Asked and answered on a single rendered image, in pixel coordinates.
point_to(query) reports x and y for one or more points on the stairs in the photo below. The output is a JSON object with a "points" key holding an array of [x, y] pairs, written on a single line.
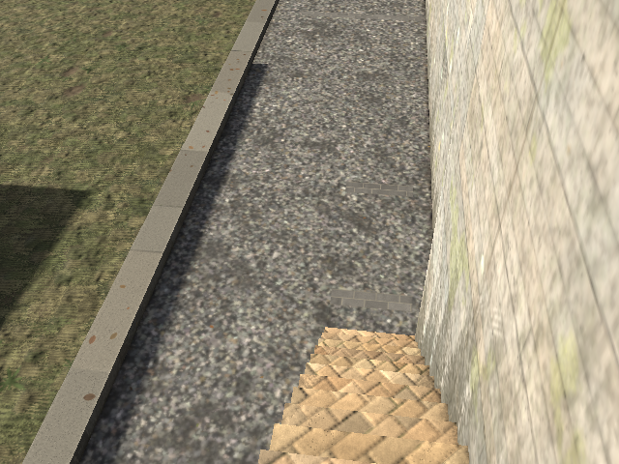
{"points": [[365, 398]]}

